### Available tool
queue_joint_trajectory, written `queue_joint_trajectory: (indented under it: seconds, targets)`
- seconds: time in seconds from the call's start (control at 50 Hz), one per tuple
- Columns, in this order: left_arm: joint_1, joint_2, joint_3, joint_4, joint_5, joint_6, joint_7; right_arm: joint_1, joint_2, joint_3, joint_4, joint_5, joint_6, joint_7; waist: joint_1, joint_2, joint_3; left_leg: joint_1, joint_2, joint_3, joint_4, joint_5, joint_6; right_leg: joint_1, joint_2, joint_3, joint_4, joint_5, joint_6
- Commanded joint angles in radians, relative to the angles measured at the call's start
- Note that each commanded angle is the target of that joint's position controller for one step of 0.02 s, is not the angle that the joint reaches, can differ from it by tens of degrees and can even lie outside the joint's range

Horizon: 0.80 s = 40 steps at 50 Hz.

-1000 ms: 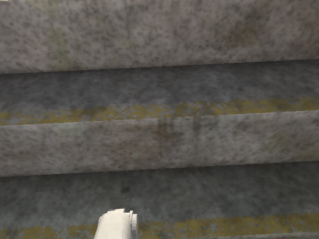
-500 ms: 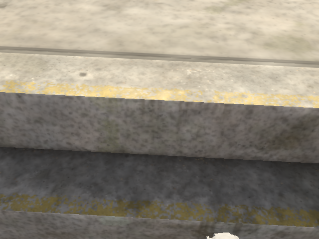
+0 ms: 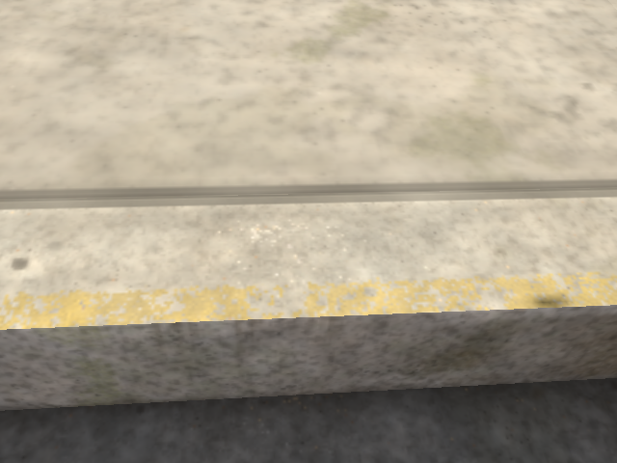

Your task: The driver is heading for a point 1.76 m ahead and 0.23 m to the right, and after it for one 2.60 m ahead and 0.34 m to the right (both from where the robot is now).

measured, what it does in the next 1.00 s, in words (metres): climbs: left foot 0.23 m higher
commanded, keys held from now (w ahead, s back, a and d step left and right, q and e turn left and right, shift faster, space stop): w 1.00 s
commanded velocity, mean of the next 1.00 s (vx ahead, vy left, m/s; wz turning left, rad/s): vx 0.50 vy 0.00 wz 0.00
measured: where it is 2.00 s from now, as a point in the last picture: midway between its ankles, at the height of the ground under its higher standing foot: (297, 220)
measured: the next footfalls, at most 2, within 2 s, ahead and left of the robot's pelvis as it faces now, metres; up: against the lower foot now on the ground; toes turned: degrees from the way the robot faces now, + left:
left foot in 0.60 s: +0.36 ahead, +0.22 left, +0.23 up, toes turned +24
right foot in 1.26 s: +0.37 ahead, -0.06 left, +0.23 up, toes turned -6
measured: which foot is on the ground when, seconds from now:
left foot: up 0.00-0.58, down 0.60-1.00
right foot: down 0.00-0.62, up 0.64-1.00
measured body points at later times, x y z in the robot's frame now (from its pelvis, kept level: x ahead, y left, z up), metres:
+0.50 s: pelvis +0.16 +0.05 +0.15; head +0.18 +0.04 +0.60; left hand +0.07 +0.25 +0.01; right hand +0.38 -0.09 +0.05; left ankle +0.27 +0.17 -0.28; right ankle +0.10 -0.07 -0.61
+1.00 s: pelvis +0.26 +0.10 +0.33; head +0.22 +0.09 +0.78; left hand +0.35 +0.31 +0.22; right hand +0.37 -0.12 +0.19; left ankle +0.33 +0.20 -0.38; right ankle +0.33 -0.02 -0.09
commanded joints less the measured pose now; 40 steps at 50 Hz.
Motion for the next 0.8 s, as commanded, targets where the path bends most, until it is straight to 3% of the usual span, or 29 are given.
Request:
queue_joint_trajectory:
  seconds: [0.02,0.04,0.06,0.08,0.12,0.14,0.18,0.2,0.24,0.3,0.36,0.4,0.46,0.48,0.5,0.52,0.54,0.56,0.58,0.6,0.62,0.64,0.66,0.68,0.7,0.72,0.74,0.76,0.8]
  targets:
    - [0.025,0.071,0.048,0.154,0.012,-0.036,0.001,-0.243,0.099,0.029,-0.31,-0.067,0.025,-0.014,-0.061,-0.027,-0.022,-0.527,-0.096,-0.109,0.783,0.009,0.028,0.227,-0.244,0.725,-0.745,-0.424,-0.011]
    - [0.015,-0.012,0.025,0.209,0.01,-0.046,-0.013,-0.137,0.116,0.043,-0.288,-0.056,0.05,-0.024,-0.127,0.002,0.044,-0.545,-0.091,-0.099,0.769,-0.044,0.027,0.148,-0.214,0.575,-0.738,-0.344,0.043]
    - [0.013,-0.057,0.008,0.232,0.012,-0.054,-0.017,-0.047,0.124,0.052,-0.256,-0.038,0.07,-0.031,-0.163,-0.001,0.077,-0.553,-0.092,-0.105,0.704,-0.034,0.016,0.114,-0.188,0.463,-0.745,-0.27,0.066]
    - [0.048,-0.052,0.004,0.256,0.004,-0.071,-0.022,-0.035,0.129,0.059,-0.242,-0.018,0.085,-0.047,-0.163,-0.015,0.1,-0.591,-0.109,-0.08,0.697,-0.028,0.005,0.125,-0.177,0.364,-0.753,-0.161,0.06]
    - [0.093,-0.006,0.002,0.283,-0.023,-0.11,-0.04,-0.071,0.116,0.065,-0.233,-0.002,0.106,-0.071,-0.158,-0.015,0.108,-0.622,-0.108,-0.057,0.673,0.001,-0.026,0.127,-0.181,0.303,-0.826,-0.053,0.045]
    - [0.124,0.042,0.017,0.284,-0.02,-0.132,-0.045,-0.085,0.083,0.057,-0.232,-0.008,0.101,-0.077,-0.142,-0.031,0.074,-0.61,-0.107,0.001,0.682,-0.01,-0.03,0.158,-0.201,0.309,-0.892,-0.028,0.009]
    - [0.189,0.051,0.029,0.304,-0.028,-0.151,-0.044,-0.11,0.06,0.042,-0.223,0.003,0.105,-0.083,-0.111,-0.028,0.061,-0.696,-0.094,0.018,0.807,-0.034,-0.034,0.262,-0.223,0.334,-0.93,-0.007,-0.02]
    - [0.237,0.074,0.035,0.317,-0.03,-0.161,-0.037,-0.189,0.074,0.043,-0.253,0.0,0.106,-0.087,-0.074,-0.066,0.071,-0.805,-0.091,0.028,0.925,-0.095,-0.025,0.355,-0.256,0.369,-0.979,0.012,-0.023]
    - [0.309,0.093,0.043,0.325,-0.025,-0.172,-0.034,-0.311,0.1,0.062,-0.315,-0.001,0.097,-0.097,-0.024,-0.048,0.096,-1.03,-0.062,-0.007,1.087,-0.226,-0.003,0.575,-0.311,0.429,-1.044,0.036,-0.025]
    - [0.368,0.078,0.043,0.322,-0.023,-0.171,-0.012,-0.396,0.072,0.059,-0.351,0.0,0.097,-0.081,0.005,0.006,0.085,-1.057,-0.011,0.036,0.97,-0.233,-0.006,0.689,-0.3,0.357,-1.075,0.054,-0.006]
    - [0.403,0.068,0.043,0.309,-0.022,-0.181,0.012,-0.445,0.09,0.063,-0.379,0.0,0.12,-0.056,0.011,-0.009,0.073,-1.018,0.049,0.138,0.851,-0.198,-0.02,0.71,-0.292,0.302,-1.119,0.071,-0.026]
    - [0.496,0.059,0.047,0.324,-0.029,-0.177,0.026,-0.538,0.122,0.085,-0.43,0.005,0.131,-0.057,0.051,-0.057,0.087,-1.049,0.105,0.202,0.728,-0.259,-0.027,0.783,-0.292,0.312,-1.203,0.042,-0.027]
    - [0.541,0.088,0.074,0.31,0.0,-0.17,0.032,-0.624,0.129,0.087,-0.512,0.001,0.143,-0.043,0.074,-0.15,0.065,-1.091,0.15,0.175,0.639,-0.432,-0.022,0.948,-0.294,0.305,-1.265,0.086,-0.043]
    - [0.569,0.111,0.084,0.307,-0.03,-0.163,0.045,-0.682,0.129,0.105,-0.532,0.011,0.146,-0.028,0.117,-0.153,0.054,-0.963,0.16,0.21,0.423,-0.617,0.009,0.947,-0.315,0.278,-1.421,0.202,-0.077]
    - [0.553,0.059,0.073,0.31,-0.02,-0.145,0.051,-0.651,0.168,0.121,-0.522,0.019,0.156,-0.023,0.101,-0.174,0.039,-0.757,0.145,0.229,0.321,-0.69,0.035,0.879,-0.284,0.174,-1.438,0.383,-0.092]
    - [0.436,0.035,0.052,0.278,-0.062,-0.129,0.04,-0.603,0.15,0.133,-0.513,0.055,0.159,-0.03,0.037,-0.131,0.062,-0.397,0.096,0.272,-0.034,-0.754,0.078,0.666,-0.205,0.056,-1.453,0.686,-0.104]
    - [0.509,0.078,0.042,0.25,-0.074,-0.148,0.028,-0.468,0.085,0.096,-0.437,0.061,0.161,-0.037,0.046,-0.106,-0.054,-0.162,-0.031,0.418,-0.003,-0.85,0.07,0.688,-0.234,0.042,-1.291,1.407,-0.147]
    - [0.468,0.162,0.05,0.245,-0.093,-0.173,-0.003,-0.217,0.042,0.078,-0.369,0.05,0.161,-0.043,-0.069,-0.17,-0.24,0.086,-0.096,0.379,-0.02,-0.749,0.069,0.736,-0.29,0.058,-1.048,2.071,-0.163]
    - [0.564,0.147,0.05,0.232,-0.107,-0.194,-0.039,-0.241,-0.013,0.068,-0.371,0.046,0.131,-0.052,0.002,-0.129,-0.442,0.393,-0.048,0.178,-0.142,-0.712,0.094,0.599,-0.223,0.158,-0.815,1.95,-0.095]
    - [0.577,0.242,0.072,0.224,-0.107,-0.222,-0.074,-0.058,-0.083,0.036,-0.36,0.019,0.148,-0.066,-0.09,-0.06,-0.597,0.514,0.039,-0.11,-0.355,-0.887,0.094,0.553,-0.199,0.208,-0.593,1.666,-0.081]
    - [0.447,0.257,0.094,0.166,-0.096,-0.228,-0.11,0.048,-0.227,-0.016,-0.301,-0.026,0.185,-0.086,-0.138,0.249,-0.632,0.519,0.163,-0.561,-0.725,-1.297,0.128,0.354,-0.049,0.214,-0.278,1.187,-0.064]
    - [0.345,0.204,0.108,0.104,-0.03,-0.216,-0.121,-0.028,-0.297,-0.058,-0.302,-0.027,0.207,-0.091,-0.131,0.264,-0.588,0.454,0.245,-0.836,-1.02,-1.459,0.111,0.181,0.074,0.386,0.226,0.675,-0.022]
    - [0.224,0.077,0.091,0.014,0.016,-0.194,-0.097,-0.212,-0.312,-0.07,-0.314,-0.033,0.204,-0.084,-0.098,0.205,-0.512,0.352,0.298,-0.791,-1.012,-1.4,0.041,0.016,0.127,0.506,0.686,0.592,0.035]
    - [0.132,0.004,0.074,-0.074,0.038,-0.162,-0.079,-0.347,-0.262,-0.059,-0.264,-0.029,0.193,-0.078,0.002,0.163,-0.339,0.167,0.29,-0.601,-0.901,-1.337,0.016,-0.101,0.11,0.434,0.848,0.639,0.029]
    - [0.124,-0.071,0.04,-0.118,0.05,-0.137,-0.068,-0.419,-0.182,-0.037,-0.196,-0.025,0.173,-0.072,0.088,0.156,-0.153,-0.027,0.272,-0.44,-0.837,-1.272,-0.018,-0.192,0.089,0.414,0.861,0.665,0.013]
    - [0.221,-0.098,0.017,-0.096,0.039,-0.116,-0.06,-0.454,-0.085,-0.009,-0.133,-0.027,0.16,-0.061,0.173,0.103,-0.038,-0.178,0.241,-0.276,-0.815,-1.17,-0.058,-0.193,0.081,0.394,0.858,0.65,0.011]
    - [0.323,-0.098,0.01,-0.06,0.024,-0.095,-0.058,-0.493,-0.036,0.009,-0.101,-0.031,0.148,-0.055,0.231,0.097,0.008,-0.266,0.214,-0.157,-0.811,-1.105,-0.077,-0.165,0.093,0.385,0.842,0.658,0.02]
    - [0.365,-0.088,0.01,-0.032,0.004,-0.078,-0.058,-0.486,-0.026,0.018,-0.077,-0.031,0.131,-0.053,0.246,0.096,0.036,-0.305,0.209,-0.074,-0.833,-1.033,-0.07,-0.165,0.114,0.371,0.848,0.682,0.034]
    - [0.33,-0.097,0.003,-0.03,-0.026,-0.055,-0.032,-0.421,-0.069,0.011,-0.027,-0.017,0.097,-0.039,0.229,0.119,0.089,-0.286,0.235,-0.018,-0.923,-0.962,-0.046,-0.265,0.124,0.353,0.858,0.632,0.067]
Velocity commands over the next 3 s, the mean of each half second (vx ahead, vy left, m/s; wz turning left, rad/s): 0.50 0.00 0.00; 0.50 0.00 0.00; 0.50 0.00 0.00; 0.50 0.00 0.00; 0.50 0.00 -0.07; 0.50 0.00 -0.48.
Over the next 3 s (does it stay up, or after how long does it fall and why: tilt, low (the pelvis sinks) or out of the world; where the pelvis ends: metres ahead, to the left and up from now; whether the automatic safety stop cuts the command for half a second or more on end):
stays up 1.20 0.07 0.59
